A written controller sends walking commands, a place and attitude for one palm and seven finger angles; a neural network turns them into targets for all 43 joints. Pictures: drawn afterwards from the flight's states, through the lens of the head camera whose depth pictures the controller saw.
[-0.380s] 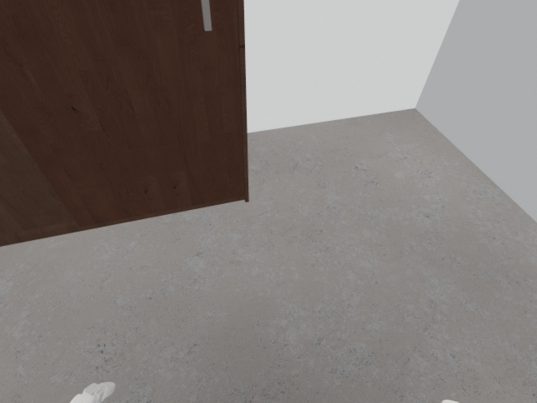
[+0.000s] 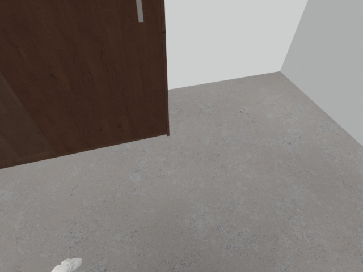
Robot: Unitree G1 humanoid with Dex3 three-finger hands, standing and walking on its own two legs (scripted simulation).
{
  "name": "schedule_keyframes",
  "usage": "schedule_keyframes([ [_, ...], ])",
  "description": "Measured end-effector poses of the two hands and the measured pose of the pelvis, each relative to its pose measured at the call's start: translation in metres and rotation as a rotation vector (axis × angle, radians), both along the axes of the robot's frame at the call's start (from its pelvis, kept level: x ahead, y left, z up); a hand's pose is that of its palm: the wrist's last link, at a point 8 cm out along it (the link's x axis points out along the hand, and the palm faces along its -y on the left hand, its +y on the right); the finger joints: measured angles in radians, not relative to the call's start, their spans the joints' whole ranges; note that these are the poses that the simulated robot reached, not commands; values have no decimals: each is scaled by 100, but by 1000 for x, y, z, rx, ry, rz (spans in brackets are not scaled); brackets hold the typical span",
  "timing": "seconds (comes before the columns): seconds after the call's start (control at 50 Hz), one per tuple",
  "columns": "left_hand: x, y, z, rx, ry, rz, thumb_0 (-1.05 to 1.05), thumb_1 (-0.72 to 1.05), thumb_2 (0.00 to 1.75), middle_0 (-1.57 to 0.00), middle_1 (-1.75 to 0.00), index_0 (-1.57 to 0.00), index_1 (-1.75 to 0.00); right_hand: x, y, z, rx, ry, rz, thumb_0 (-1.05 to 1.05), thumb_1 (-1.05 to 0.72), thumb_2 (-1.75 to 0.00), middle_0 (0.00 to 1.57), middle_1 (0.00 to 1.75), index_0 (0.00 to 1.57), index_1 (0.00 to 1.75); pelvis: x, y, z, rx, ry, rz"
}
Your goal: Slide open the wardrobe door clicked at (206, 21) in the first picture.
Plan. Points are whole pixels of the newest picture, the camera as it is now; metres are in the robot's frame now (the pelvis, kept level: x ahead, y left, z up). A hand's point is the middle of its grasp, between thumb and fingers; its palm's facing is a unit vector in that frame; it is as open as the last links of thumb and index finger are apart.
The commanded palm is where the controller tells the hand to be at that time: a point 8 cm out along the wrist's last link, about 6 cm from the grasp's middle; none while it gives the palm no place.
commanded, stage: stand and wait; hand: right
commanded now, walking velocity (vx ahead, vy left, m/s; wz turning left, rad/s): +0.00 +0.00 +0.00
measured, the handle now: out of the picture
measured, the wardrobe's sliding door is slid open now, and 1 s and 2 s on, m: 0.00 0.00 0.00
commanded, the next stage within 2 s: look at it before walking up in 0.44 s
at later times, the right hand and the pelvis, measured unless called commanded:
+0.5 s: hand out of the picture +0.07 -0.24 -0.15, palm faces -0.03 +0.94 -0.34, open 7.4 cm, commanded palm none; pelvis -0.01 +0.01 +0.00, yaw +0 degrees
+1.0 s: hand out of the picture +0.06 -0.24 -0.15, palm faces -0.03 +0.94 -0.33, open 7.4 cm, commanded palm none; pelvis -0.01 +0.01 +0.01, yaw +0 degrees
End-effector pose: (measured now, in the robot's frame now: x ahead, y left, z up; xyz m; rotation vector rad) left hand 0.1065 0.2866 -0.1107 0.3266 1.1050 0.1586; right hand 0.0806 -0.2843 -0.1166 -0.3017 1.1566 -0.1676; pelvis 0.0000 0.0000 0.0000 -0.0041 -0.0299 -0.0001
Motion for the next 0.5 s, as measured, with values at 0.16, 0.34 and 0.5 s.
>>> schedule_keyframes([
  [0.16,-31,9,-5,8,81,28,0,91,90,-20,-30,-21,-30,-23,-3,-1,-11,60,-17,1,-91,-89,20,30,20,30,-6,3,2,1,-1,0],
  [0.34,-49,11,-9,0,116,44,0,91,90,-20,-30,-21,-30,-26,-4,2,-22,65,-18,1,-91,-89,20,30,20,30,-10,5,3,0,-4,2],
  [0.5,-50,11,-8,-8,102,48,0,91,90,-20,-30,-21,-30,-19,-1,4,-20,39,-6,1,-91,-89,20,30,20,30,-12,6,4,-1,-5,6],
])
